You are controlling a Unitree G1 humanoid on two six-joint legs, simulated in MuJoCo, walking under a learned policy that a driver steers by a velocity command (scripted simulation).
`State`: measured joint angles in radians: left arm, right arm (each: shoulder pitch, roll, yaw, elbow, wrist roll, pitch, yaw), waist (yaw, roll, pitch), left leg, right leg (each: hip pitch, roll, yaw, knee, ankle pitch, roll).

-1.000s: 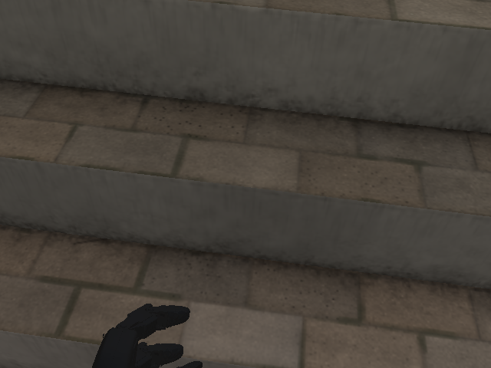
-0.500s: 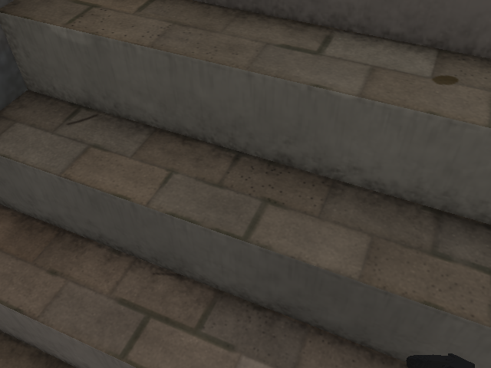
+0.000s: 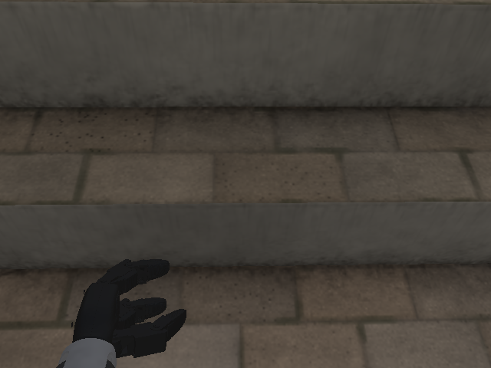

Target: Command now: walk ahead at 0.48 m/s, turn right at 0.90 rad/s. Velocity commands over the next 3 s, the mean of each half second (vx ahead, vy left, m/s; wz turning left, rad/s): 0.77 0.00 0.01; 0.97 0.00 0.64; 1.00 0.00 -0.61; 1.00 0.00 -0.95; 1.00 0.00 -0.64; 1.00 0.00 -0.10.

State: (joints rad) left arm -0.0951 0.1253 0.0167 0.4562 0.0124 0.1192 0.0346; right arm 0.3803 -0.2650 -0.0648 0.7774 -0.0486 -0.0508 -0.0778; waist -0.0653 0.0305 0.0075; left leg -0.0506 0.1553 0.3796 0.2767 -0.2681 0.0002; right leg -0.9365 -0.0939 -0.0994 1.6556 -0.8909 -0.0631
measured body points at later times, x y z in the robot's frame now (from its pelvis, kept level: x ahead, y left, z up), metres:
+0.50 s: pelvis +0.08 -0.01 +0.12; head +0.06 +0.01 +0.57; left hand +0.30 +0.20 +0.06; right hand +0.22 -0.28 +0.05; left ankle +0.04 +0.09 -0.40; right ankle +0.03 -0.13 -0.54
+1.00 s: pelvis +0.23 +0.13 +0.21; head +0.26 +0.15 +0.66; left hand +0.52 +0.34 +0.26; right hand +0.25 -0.11 +0.08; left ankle +0.08 +0.11 -0.53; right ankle +0.33 +0.07 -0.25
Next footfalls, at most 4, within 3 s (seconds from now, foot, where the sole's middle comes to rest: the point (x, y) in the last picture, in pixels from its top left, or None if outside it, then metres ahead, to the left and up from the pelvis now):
0.60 left None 0.12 0.12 -0.57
1.06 right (174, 337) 0.39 0.13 -0.36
1.34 left None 0.45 0.36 -0.11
1.52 left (6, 325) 0.43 0.43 -0.36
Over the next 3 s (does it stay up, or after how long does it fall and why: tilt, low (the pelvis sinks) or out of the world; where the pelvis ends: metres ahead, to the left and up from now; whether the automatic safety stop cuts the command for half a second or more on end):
stays up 0.97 0.38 0.86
